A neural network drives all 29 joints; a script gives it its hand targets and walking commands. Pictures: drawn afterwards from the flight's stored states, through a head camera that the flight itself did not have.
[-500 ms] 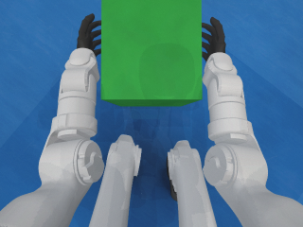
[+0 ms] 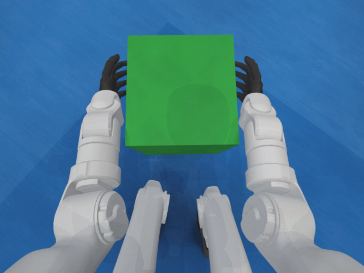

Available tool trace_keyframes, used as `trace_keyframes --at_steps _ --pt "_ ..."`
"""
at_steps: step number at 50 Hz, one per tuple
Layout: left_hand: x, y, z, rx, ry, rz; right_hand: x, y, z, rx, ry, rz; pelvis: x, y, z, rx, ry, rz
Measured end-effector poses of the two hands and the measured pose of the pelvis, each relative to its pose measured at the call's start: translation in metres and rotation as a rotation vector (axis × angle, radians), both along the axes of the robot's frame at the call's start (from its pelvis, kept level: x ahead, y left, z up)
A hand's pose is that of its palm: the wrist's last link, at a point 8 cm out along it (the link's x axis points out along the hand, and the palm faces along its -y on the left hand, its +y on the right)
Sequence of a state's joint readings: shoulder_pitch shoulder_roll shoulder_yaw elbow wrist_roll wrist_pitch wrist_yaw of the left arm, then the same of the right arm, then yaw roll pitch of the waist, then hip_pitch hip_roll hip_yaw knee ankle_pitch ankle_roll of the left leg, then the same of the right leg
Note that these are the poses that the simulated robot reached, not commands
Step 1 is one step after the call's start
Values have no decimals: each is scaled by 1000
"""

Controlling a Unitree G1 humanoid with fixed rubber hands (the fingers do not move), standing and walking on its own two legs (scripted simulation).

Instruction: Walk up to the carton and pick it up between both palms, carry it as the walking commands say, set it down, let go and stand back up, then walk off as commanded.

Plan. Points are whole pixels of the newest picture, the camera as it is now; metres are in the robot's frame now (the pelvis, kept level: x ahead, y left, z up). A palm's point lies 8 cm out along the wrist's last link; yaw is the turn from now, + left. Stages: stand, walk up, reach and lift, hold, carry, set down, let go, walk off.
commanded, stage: reach and lift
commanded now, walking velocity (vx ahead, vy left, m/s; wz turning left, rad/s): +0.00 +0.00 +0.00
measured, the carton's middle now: (181, 106) +0.47 +0.03 -0.13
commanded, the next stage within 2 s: none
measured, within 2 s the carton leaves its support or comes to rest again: neither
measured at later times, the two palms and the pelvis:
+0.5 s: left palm (99, 88) +0.45 +0.17 +0.01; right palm (267, 91) +0.46 -0.12 +0.02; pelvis +0.02 +0.00 +0.07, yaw +0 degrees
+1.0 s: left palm (83, 81) +0.42 +0.17 +0.09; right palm (294, 85) +0.44 -0.12 +0.09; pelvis +0.05 +0.00 +0.13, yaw +1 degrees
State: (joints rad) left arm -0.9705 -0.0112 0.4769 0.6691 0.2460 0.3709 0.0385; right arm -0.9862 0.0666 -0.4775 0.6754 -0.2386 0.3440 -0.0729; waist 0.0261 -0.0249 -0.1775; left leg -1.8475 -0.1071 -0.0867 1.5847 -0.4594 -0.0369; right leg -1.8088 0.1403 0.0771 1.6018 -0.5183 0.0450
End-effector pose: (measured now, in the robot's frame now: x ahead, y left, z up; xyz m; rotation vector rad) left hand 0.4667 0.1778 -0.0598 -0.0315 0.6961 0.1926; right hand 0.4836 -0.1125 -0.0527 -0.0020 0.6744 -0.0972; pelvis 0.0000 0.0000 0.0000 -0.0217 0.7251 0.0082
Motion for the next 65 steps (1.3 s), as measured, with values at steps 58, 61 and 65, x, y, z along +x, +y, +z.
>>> trace_keyframes --at_steps 58,61,65 --pt "-50 -10 173 -17 -3 19 -50 -10 170 11 -1 1 52 -4 156 16 -274 7" --pt "-52 -10 182 -15 -2 17 -53 -11 179 9 0 2 54 -4 163 18 -294 8" --pt "-55 -11 194 -11 -2 15 -56 -11 190 6 0 4 56 -4 173 20 -322 8"
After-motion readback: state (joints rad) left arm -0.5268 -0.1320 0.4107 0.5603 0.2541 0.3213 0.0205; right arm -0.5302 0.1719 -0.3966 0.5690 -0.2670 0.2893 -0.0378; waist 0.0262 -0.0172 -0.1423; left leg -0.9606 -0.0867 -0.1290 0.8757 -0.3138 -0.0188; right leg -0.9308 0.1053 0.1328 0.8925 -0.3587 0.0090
